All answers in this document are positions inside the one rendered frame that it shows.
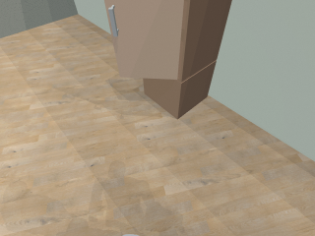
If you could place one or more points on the handle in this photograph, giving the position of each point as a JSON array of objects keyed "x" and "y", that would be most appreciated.
[{"x": 115, "y": 30}]

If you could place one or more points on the cupboard door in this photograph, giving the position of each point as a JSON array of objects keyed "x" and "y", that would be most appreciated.
[{"x": 149, "y": 37}]

